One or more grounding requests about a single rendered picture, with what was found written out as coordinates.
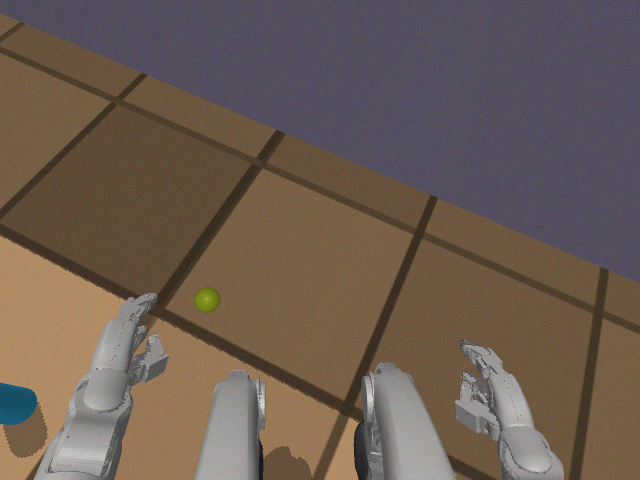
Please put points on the right robot arm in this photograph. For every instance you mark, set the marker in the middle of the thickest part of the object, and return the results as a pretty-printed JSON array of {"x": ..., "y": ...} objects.
[{"x": 525, "y": 454}]

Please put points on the left robot arm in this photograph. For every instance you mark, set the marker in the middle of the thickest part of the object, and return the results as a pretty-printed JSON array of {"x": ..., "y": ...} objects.
[{"x": 89, "y": 446}]

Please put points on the left robot hand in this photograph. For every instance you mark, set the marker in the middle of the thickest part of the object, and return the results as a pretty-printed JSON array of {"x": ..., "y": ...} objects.
[{"x": 120, "y": 337}]

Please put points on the right robot hand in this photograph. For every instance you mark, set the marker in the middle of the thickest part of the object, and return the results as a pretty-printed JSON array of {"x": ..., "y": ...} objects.
[{"x": 501, "y": 402}]

